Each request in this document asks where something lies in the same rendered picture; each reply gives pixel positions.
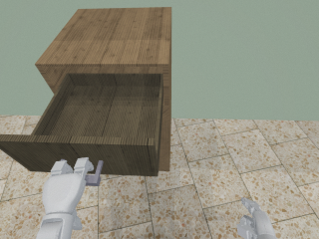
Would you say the drawer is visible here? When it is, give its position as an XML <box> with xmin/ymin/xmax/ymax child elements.
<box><xmin>0</xmin><ymin>73</ymin><xmax>163</xmax><ymax>177</ymax></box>

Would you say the handle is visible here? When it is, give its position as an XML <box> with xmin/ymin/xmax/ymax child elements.
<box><xmin>61</xmin><ymin>159</ymin><xmax>104</xmax><ymax>186</ymax></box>

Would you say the cabinet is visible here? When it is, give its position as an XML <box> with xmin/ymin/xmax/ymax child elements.
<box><xmin>35</xmin><ymin>7</ymin><xmax>172</xmax><ymax>171</ymax></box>

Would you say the left robot forearm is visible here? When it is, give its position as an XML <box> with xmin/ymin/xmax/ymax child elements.
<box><xmin>36</xmin><ymin>212</ymin><xmax>75</xmax><ymax>239</ymax></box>

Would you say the robot left hand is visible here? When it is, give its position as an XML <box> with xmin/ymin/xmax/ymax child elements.
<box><xmin>42</xmin><ymin>157</ymin><xmax>94</xmax><ymax>230</ymax></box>

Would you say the robot right hand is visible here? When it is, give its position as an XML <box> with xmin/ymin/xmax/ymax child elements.
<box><xmin>236</xmin><ymin>197</ymin><xmax>275</xmax><ymax>239</ymax></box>

